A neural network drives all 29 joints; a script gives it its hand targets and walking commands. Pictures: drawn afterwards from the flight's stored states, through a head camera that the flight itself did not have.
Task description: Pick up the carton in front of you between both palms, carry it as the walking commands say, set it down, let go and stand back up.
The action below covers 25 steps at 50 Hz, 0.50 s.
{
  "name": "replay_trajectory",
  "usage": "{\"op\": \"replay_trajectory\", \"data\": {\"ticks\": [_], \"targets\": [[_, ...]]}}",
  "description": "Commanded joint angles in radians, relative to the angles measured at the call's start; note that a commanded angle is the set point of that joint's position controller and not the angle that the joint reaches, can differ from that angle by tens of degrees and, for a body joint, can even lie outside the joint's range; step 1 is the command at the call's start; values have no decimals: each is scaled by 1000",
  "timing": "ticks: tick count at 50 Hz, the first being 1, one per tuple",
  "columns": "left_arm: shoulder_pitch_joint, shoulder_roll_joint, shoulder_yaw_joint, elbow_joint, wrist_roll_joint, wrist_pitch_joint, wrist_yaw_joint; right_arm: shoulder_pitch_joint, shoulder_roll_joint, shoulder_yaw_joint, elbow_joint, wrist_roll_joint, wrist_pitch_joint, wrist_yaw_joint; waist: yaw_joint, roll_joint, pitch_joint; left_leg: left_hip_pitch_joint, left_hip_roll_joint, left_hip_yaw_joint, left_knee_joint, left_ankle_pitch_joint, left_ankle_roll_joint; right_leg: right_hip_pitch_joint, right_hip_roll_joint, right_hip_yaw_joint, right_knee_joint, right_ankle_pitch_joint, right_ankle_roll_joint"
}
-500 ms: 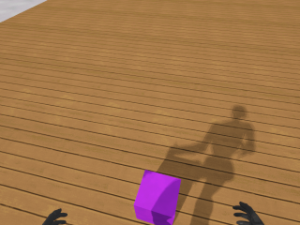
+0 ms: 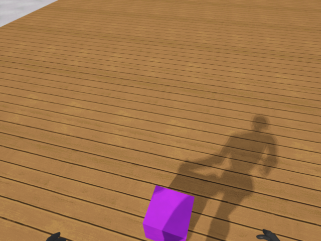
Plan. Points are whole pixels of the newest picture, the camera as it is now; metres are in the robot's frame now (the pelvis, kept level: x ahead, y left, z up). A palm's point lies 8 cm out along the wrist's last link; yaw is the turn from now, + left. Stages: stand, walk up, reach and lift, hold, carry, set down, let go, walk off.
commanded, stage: stand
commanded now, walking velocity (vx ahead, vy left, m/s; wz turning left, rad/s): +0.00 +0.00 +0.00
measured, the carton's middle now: (169, 218) +0.40 -0.03 -0.65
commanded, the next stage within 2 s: none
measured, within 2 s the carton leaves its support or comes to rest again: neither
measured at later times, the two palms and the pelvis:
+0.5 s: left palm out of the picture +0.08 +0.31 -0.09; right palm out of the picture +0.09 -0.30 -0.10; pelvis -0.02 +0.00 +0.01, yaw +0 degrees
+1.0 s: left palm out of the picture +0.06 +0.32 -0.09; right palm out of the picture +0.06 -0.30 -0.10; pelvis -0.03 +0.01 +0.01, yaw +0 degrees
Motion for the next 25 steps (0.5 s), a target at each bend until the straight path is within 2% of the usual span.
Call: {"op": "replay_trajectory", "data": {"ticks": [1,25], "targets": [[-26,168,38,-37,-2,-13,4,-27,-142,-31,-41,1,-15,-4,0,-25,-56,-15,88,-58,-45,348,16,61,-128,111,-60,375,15],[-64,199,20,91,-9,-21,-4,-56,-177,-19,93,6,-26,5,2,-26,-15,-18,104,-76,-147,232,24,60,-140,130,-146,233,11]]}}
